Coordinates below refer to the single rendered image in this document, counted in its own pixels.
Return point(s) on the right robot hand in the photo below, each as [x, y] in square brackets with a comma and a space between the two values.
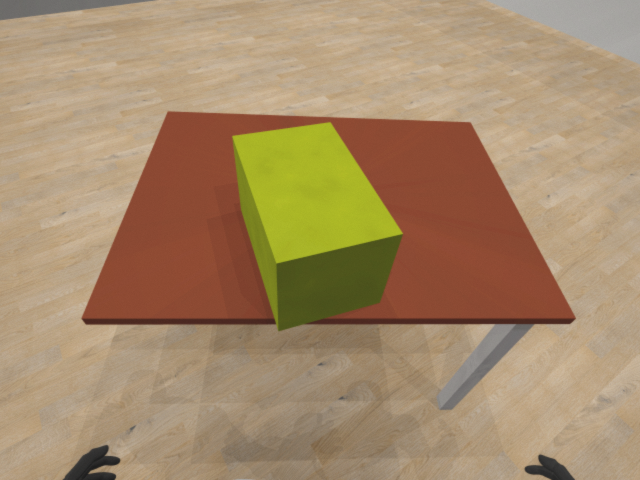
[550, 468]

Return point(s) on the carton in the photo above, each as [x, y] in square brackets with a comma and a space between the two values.
[324, 241]

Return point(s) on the left robot hand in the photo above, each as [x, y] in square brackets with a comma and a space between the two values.
[90, 461]

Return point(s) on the table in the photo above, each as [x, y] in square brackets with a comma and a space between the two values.
[183, 256]

